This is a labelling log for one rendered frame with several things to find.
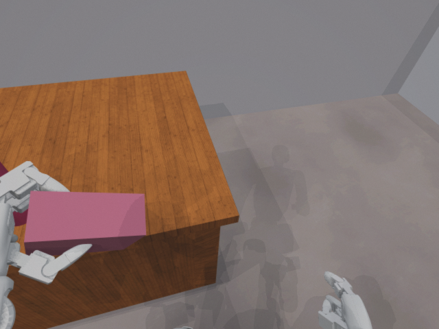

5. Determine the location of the robot left forearm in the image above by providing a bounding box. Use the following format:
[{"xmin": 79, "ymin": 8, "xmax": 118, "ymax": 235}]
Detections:
[{"xmin": 0, "ymin": 276, "xmax": 16, "ymax": 329}]

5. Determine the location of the table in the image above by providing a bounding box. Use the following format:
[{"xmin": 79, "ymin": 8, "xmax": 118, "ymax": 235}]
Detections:
[{"xmin": 0, "ymin": 71, "xmax": 239, "ymax": 329}]

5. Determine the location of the robot right hand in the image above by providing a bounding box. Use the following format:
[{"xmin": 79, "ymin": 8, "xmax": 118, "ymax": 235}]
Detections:
[{"xmin": 318, "ymin": 271, "xmax": 372, "ymax": 329}]

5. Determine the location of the robot left hand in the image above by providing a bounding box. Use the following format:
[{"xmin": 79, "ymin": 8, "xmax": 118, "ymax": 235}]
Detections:
[{"xmin": 0, "ymin": 161, "xmax": 92, "ymax": 284}]

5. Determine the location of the sponge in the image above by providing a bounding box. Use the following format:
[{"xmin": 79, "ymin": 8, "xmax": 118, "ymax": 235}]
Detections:
[{"xmin": 24, "ymin": 191, "xmax": 146, "ymax": 256}]

